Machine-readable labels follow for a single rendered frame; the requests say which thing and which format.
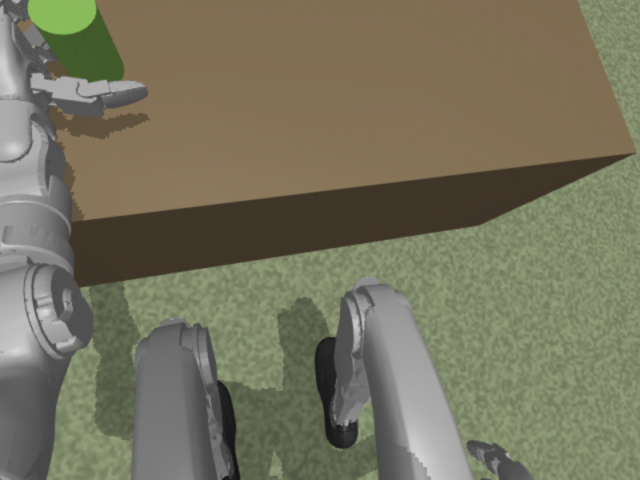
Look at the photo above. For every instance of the right robot hand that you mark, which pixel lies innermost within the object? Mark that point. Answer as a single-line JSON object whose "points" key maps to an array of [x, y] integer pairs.
{"points": [[498, 461]]}

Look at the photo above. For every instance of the left robot hand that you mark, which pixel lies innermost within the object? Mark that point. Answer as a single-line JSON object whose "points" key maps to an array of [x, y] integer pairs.
{"points": [[24, 75]]}

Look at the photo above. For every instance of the can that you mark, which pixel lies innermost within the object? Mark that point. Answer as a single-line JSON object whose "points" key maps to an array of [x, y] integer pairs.
{"points": [[78, 36]]}

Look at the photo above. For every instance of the left robot arm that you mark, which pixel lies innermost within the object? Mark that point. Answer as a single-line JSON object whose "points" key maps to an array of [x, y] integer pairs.
{"points": [[44, 319]]}

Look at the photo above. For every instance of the right robot foot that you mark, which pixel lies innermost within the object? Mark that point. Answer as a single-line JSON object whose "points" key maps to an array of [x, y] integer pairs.
{"points": [[339, 436]]}

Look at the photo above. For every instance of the left robot foot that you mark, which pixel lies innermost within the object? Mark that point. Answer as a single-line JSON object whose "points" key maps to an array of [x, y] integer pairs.
{"points": [[229, 430]]}

